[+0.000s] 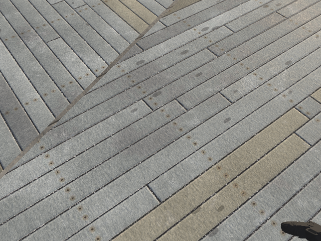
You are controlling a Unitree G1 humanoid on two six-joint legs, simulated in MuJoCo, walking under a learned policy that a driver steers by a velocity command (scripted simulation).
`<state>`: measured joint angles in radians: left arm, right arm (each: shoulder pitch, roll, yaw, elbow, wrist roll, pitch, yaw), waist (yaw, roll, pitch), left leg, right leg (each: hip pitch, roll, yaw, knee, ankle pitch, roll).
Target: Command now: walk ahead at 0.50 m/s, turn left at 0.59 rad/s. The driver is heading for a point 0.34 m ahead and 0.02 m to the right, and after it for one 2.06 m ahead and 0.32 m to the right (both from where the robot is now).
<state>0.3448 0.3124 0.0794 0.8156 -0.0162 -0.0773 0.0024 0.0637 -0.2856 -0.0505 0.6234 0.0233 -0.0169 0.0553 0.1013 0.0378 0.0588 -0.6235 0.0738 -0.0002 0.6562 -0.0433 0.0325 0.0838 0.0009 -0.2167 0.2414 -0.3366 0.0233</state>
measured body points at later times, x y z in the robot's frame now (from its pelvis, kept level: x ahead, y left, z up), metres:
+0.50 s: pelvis +0.29 +0.04 +0.00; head +0.32 +0.04 +0.45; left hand +0.46 +0.29 -0.10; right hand +0.37 -0.24 -0.11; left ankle +0.17 +0.11 -0.73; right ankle +0.50 -0.10 -0.69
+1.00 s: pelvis +0.59 +0.01 +0.01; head +0.63 +0.00 +0.45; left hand +0.72 +0.29 -0.10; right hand +0.75 -0.27 -0.07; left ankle +0.80 +0.13 -0.70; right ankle +0.50 -0.07 -0.73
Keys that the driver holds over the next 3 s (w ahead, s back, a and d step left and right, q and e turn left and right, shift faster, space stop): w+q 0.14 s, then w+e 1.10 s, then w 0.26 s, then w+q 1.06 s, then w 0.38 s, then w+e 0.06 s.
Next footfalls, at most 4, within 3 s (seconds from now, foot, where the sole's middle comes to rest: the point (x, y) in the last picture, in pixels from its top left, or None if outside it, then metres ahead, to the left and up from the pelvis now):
0.08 left None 0.21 0.11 -0.77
0.62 right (199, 219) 0.54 -0.07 -0.77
1.06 left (165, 154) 0.84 0.10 -0.77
1.58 right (240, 136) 0.98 -0.27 -0.77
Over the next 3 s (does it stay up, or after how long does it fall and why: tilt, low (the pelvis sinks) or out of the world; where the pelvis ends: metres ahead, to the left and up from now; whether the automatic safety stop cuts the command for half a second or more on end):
stays up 1.64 -0.24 0.01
